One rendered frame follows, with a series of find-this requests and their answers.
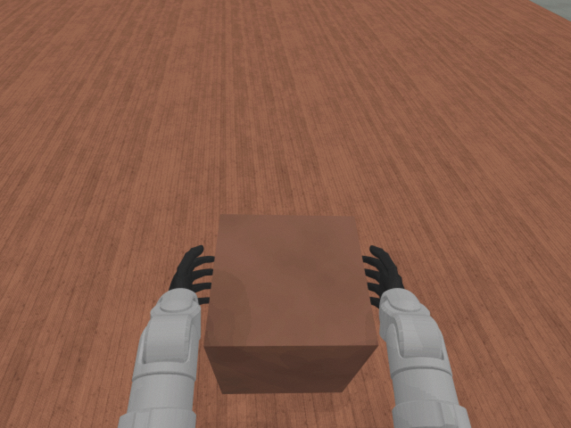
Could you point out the robot right hand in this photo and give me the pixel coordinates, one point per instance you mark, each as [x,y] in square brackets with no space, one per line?
[387,274]

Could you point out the robot left forearm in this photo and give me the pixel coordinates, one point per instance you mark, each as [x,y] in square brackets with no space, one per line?
[162,388]

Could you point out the robot right forearm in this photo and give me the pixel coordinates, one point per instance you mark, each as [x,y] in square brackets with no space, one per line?
[424,391]

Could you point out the robot left hand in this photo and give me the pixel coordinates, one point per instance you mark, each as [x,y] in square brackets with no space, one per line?
[185,275]

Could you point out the carton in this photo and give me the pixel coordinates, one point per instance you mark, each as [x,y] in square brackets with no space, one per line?
[289,308]

